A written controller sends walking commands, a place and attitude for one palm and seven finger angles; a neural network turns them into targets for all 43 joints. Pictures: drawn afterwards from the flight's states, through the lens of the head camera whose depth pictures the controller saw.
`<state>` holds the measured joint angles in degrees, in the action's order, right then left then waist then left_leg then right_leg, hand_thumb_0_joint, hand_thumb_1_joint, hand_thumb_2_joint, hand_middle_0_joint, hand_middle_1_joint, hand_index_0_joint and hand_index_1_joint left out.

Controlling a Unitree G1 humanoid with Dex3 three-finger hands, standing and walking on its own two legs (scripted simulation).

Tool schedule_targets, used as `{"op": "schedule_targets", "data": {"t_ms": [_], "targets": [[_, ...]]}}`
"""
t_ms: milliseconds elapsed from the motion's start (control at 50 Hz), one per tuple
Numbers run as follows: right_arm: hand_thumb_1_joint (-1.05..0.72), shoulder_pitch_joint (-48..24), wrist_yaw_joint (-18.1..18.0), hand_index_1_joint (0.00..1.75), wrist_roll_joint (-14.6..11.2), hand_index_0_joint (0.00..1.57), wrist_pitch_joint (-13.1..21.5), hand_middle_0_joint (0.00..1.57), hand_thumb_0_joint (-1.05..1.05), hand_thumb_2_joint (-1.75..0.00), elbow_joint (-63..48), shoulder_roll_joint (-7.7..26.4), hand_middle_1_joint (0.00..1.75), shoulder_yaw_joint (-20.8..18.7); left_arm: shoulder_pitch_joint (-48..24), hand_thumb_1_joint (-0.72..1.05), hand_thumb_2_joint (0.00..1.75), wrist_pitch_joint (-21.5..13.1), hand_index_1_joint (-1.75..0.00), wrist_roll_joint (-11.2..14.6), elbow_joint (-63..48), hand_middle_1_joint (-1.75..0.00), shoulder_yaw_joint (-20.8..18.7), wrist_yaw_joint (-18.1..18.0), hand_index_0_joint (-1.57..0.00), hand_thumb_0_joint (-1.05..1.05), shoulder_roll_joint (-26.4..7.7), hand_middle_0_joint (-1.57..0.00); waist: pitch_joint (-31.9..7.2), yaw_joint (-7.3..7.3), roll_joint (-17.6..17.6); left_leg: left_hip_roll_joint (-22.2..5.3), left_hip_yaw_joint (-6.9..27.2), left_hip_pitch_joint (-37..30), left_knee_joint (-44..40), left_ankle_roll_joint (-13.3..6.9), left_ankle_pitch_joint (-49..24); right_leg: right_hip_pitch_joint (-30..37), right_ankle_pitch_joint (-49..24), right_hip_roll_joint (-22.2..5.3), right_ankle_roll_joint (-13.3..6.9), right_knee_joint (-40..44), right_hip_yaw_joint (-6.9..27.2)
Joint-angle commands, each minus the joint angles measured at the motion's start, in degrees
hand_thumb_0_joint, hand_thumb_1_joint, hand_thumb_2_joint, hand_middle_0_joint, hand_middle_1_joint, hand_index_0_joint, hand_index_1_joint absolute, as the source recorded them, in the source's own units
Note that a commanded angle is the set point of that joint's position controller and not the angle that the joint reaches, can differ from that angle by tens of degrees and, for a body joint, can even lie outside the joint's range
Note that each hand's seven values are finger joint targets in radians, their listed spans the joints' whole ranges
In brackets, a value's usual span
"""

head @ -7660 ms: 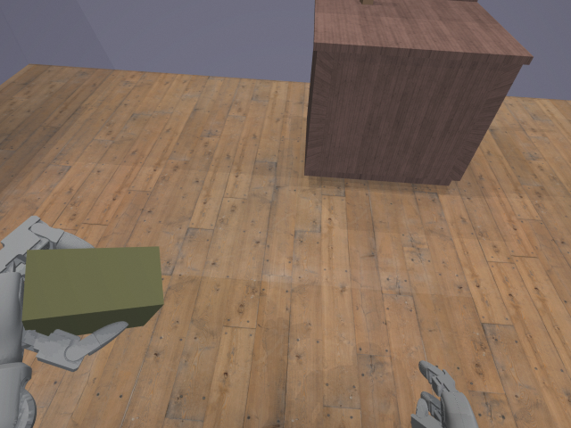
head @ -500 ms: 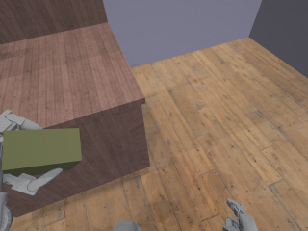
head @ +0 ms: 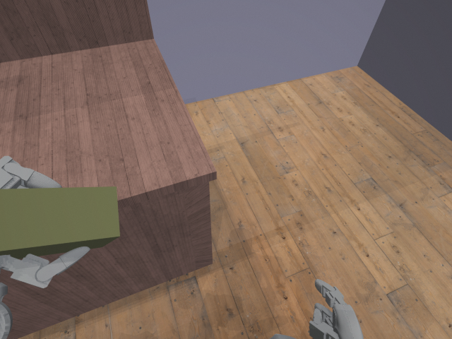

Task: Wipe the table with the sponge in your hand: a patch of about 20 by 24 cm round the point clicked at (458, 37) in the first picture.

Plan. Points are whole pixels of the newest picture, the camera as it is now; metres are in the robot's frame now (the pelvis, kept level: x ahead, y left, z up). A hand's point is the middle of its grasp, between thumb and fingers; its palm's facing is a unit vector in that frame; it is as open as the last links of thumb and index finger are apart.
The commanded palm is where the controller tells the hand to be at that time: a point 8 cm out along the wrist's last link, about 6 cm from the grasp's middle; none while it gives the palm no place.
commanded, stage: take the last steps up to it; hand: left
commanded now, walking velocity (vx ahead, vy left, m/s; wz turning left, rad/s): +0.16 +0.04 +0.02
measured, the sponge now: (77, 222) +0.23 +0.21 +0.15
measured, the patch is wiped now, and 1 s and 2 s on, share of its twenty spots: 0.00 0.00 0.00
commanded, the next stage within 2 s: come to a stop and stand still in 0.20 s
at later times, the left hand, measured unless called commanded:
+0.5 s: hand (69, 194) +0.27 +0.24 +0.16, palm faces +0.37 -0.82 -0.44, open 10.6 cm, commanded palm +0.21 +0.28 +0.18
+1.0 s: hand (100, 223) +0.24 +0.20 +0.13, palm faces +0.24 -0.89 -0.39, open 10.5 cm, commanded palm +0.19 +0.25 +0.18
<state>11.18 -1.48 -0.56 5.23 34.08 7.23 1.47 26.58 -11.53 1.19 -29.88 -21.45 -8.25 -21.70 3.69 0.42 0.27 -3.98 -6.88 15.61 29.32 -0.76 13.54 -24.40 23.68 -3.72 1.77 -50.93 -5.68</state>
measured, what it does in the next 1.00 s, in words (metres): steps on the spot: right foot, then left foot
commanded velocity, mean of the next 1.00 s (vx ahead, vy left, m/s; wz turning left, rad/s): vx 0.01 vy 0.00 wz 0.01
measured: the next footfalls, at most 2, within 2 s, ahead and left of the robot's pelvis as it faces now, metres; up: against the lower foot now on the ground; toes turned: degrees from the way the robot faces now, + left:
right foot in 0.10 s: +0.08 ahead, -0.12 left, +0.00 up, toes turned -8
left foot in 0.44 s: +0.11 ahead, +0.09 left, +0.00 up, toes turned +0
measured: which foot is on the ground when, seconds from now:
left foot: down 0.00-0.12, up 0.14-0.42, down 0.44-1.00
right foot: up 0.00-0.08, down 0.10-0.46, up 0.48-0.70, down 0.72-1.00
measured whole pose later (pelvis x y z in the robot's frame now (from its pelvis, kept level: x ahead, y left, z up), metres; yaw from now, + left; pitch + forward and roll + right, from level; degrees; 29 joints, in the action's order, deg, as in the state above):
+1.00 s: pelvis +0.01 -0.02 +0.00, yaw -3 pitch -2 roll +0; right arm 13.9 -0.8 -0.9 6.8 33.7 14.0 -0.2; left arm 26.7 -8.9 1.5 -25.1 -17.3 -3.4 -19.2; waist 4.2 -0.2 -0.9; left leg -1.6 -3.6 16.1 28.5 -1.1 12.2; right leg -13.6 11.8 1.8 -2.2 -27.0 -3.0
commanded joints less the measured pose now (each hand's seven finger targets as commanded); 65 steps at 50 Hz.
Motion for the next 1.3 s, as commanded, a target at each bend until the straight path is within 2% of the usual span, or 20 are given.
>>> {"op": "schedule_targets", "data": {"t_ms": [0,60,100,120,220,360,400,440,460,560,680,700,720,740,820,880,940,1020,1120,1280], "targets": [[-0.9,-3.07,-1.53,0.3,0.09,0.2,3.71,0.2,0.0,-0.9,-7.11,10.66,0.3,-3.78,-1.69,0.1,1.3,-3.81,-1.6,0.66,-14.43,-1.6,-5.18,-1.44,-1.2,0.0,-8.63,-1.2,-10.26,-0.28,11.96,-11.15,7.67,-5.42,-7.77,-6.72,-12.18,6.91,-2.99,2.43,0.44,14.1,-4.01],[-0.9,-3.5,-2.14,0.3,0.07,0.2,2.94,0.2,0.0,-0.9,-6.7,10.15,0.3,-3.63,-4.42,0.1,1.3,-3.53,-1.6,0.04,-12.5,-1.6,-6.28,-1.97,-1.2,0.0,-9.59,-1.2,-10.93,-0.21,5.54,-7.73,4.79,-0.23,0.81,-3.22,-1.01,16.71,-9.43,0.57,-0.95,26.42,-1.3],[-0.9,-3.7,-2.16,0.3,0.24,0.2,2.11,0.2,0.0,-0.9,-7.2,7.9,0.3,-2.8,-5.75,0.1,1.3,-3.03,-1.6,0.0,-10.7,-1.6,-7.71,-2.42,-1.2,0.0,-12.1,-1.2,-10.8,-0.76,-14.17,2.74,-0.74,13.84,18.4,1.14,14.43,23.71,-20.75,-16.38,-9.09,32.34,24.76],[-0.9,-5.67,-1.94,0.3,0.36,0.2,2.26,0.2,0.0,-0.9,-7.26,8.53,0.3,-2.79,-8.29,0.1,1.3,-2.8,-1.6,0.36,-10.47,-1.6,-7.53,-2.33,-1.2,0.0,-11.76,-1.2,-10.59,0.27,-13.66,2.68,3.28,16.48,27.86,1.47,19.72,22.35,-19.51,-21.71,-12.71,34.54,29.56],[-0.9,-6.95,-1.67,0.3,0.46,0.2,-0.08,0.2,0.0,-0.9,-6.04,8.26,0.3,-2.21,-2.17,0.1,1.3,-4.23,-1.6,0.31,-8.06,-1.6,-7.61,-1.73,-1.2,0.0,-10.01,-1.2,-9.3,-0.13,-7.16,-0.4,4.67,14.58,25.13,2.37,10.57,20.85,-39.31,-15.35,-10.07,29.47,9.97],[-0.9,-4.83,-2.08,0.3,1.03,0.2,-0.16,0.2,0.0,-0.9,-9.14,9.46,0.3,-3.76,1.32,0.1,1.3,-4.26,-1.6,0.54,-16.21,-1.6,-6.54,-2.85,-1.2,0.0,-9.21,-1.2,-13.06,-0.02,-3.97,3.52,-0.51,0.09,-1.55,2.34,-3.87,23.13,-42.22,-10.8,-6.55,23.21,5.22],[-0.9,-3.96,-2.7,0.3,0.71,0.2,-0.6,0.2,0.0,-0.9,-9.85,10.39,0.3,-4.56,1.09,0.1,1.3,-4.12,-1.6,0.79,-17.66,-1.6,-7.02,-3.03,-1.2,0.0,-9.9,-1.2,-14.48,-0.28,1.75,-1.71,3.0,-8.49,-6.04,0.9,-20.43,18.88,-35.37,-6.25,-2.77,17.38,3.21],[-0.9,-2.84,-2.35,0.3,0.1,0.2,-0.1,0.2,0.0,-0.9,-10.42,11.79,0.3,-5.28,0.79,0.1,1.3,-4.39,-1.6,0.61,-18.03,-1.6,-6.22,-2.65,-1.2,0.0,-10.11,-1.2,-13.62,0.62,12.87,-14.61,16.38,-14.22,-6.19,-5.11,-44.15,6.1,2.45,0.05,-0.33,9.78,2.18],[-0.9,-2.89,-2.09,0.3,0.73,0.2,0.38,0.2,0.0,-0.9,-9.95,11.31,0.3,-5.04,1.17,0.1,1.3,-4.37,-1.6,0.23,-15.39,-1.6,-6.31,-2.32,-1.2,0.0,-9.88,-1.2,-10.81,0.05,15.18,-15.73,17.71,-12.5,-8.27,-6.23,-45.57,3.36,8.19,1.72,-0.52,4.9,2.69],[-0.9,-1.5,-0.77,0.3,0.54,0.2,2.45,0.2,0.0,-0.9,-8.6,11.47,0.3,-4.68,-2.29,0.1,1.3,-3.33,-1.6,0.42,-16.54,-1.6,-4.53,-2.11,-1.2,0.0,-8.59,-1.2,-12.7,-0.81,13.8,-12.04,10.11,-15.03,-5.36,-4.0,-42.6,5.79,-0.93,3.0,-0.62,12.61,1.58],[-0.9,-3.53,-0.72,0.3,0.23,0.2,2.62,0.2,0.0,-0.9,-8.94,11.06,0.3,-3.24,-0.95,0.1,1.3,-1.32,-1.6,0.88,-12.67,-1.6,-4.41,-1.44,-1.2,0.0,-8.1,-1.2,-10.21,-0.35,9.72,-10.43,7.8,-1.66,-6.12,-1.76,-14.95,18.0,-11.09,2.23,-0.3,26.58,1.29],[-0.9,1.51,-0.92,0.3,4.85,0.2,6.0,0.2,0.0,-0.9,-5.44,13.93,0.3,-6.81,-57.93,0.1,1.3,-5.83,-1.6,-5.52,-17.24,-1.6,-36.82,0.4,-1.2,0.0,-51.81,-1.2,-4.78,4.72,-3.51,-5.61,2.37,11.13,9.15,-0.7,-9.14,15.05,-25.68,-3.08,-3.1,31.62,14.6],[-0.9,0.59,-1.39,0.3,1.81,0.2,4.81,0.2,0.0,-0.9,-2.38,7.32,0.3,-4.42,-49.8,0.1,1.3,-3.33,-1.6,-1.69,3.0,-1.6,-26.05,2.33,-1.2,0.0,-35.63,-1.2,-7.56,0.6,-9.95,1.27,1.33,3.02,11.41,1.22,-0.17,14.07,-34.28,-9.22,-9.96,33.81,16.86],[-0.9,-0.98,-1.15,0.3,1.33,0.2,5.52,0.2,0.0,-0.9,-5.65,8.51,0.3,-4.13,-32.46,0.1,1.3,-2.57,-1.6,-0.17,6.38,-1.6,-13.58,2.74,-1.2,0.0,-19.65,-1.2,-9.02,1.03,-14.18,4.12,4.49,0.92,8.51,1.51,5.51,12.95,-41.51,-11.04,-9.12,32.9,19.5],[-0.9,-2.69,0.92,0.3,-0.62,0.2,5.67,0.2,0.0,-0.9,-8.09,10.9,0.3,-3.99,-6.77,0.1,1.3,-1.38,-1.6,2.75,2.63,-1.6,-3.43,4.41,-1.2,0.0,-6.5,-1.2,-14.54,2.68,-1.96,1.49,4.25,-6.08,-4.43,-0.96,-9.0,18.72,-28.47,-4.67,-1.36,26.74,10.62],[-0.9,-4.97,1.44,0.3,-0.81,0.2,5.31,0.2,0.0,-0.9,-10.31,11.05,0.3,-3.16,-3.57,0.1,1.3,-1.84,-1.6,1.9,-7.61,-1.6,-1.03,4.35,-1.2,0.0,-6.57,-1.2,-11.16,2.28,-2.54,-0.66,6.97,-3.56,-5.54,-2.26,1.16,13.58,-6.72,-2.74,0.63,32.41,10.53],[-0.9,-5.27,-0.21,0.3,-0.19,0.2,5.24,0.2,0.0,-0.9,-10.79,11.05,0.3,-2.72,-4.31,0.1,1.3,-1.98,-1.6,0.8,-11.15,-1.6,-6.11,2.37,-1.2,0.0,-12.32,-1.2,-6.64,1.42,-4.67,2.27,5.18,-2.3,-2.45,-1.25,7.45,7.03,7.63,-3.81,-2.62,37.8,12.36],[-0.9,-5.15,-1.88,0.3,0.54,0.2,6.07,0.2,0.0,-0.9,-10.19,11.76,0.3,-2.91,-10.71,0.1,1.3,-3.62,-1.6,0.62,-15.53,-1.6,-11.19,0.37,-1.2,0.0,-17.31,-1.2,-5.51,0.85,3.41,2.04,7.02,-4.85,-4.32,-0.73,5.76,3.73,6.21,-2.85,-4.86,35.55,12.68],[-0.9,-4.29,-1.97,0.3,0.26,0.2,7.29,0.2,0.0,-0.9,-10.32,12.45,0.3,-3.2,-14.31,0.1,1.3,-4.74,-1.6,0.31,-11.89,-1.6,-8.83,0.18,-1.2,0.0,-13.9,-1.2,-4.15,1.41,13.93,-2.38,12.71,6.74,-15.58,-2.72,19.67,16.36,-1.79,3.81,-2.91,26.42,6.9],[-0.9,-2.3,-0.51,0.3,0.82,0.2,8.04,0.2,0.0,-0.9,-8.44,12.17,0.3,-3.01,-7.07,0.1,1.3,-3.94,-1.6,0.42,-4.19,-1.6,-0.67,1.89,-1.2,0.0,-5.59,-1.2,-5.13,0.83,-2.21,2.29,8.89,-2.74,-6.94,-0.17,7.72,7.91,3.57,0.49,-3.61,38.12,10.82]]}}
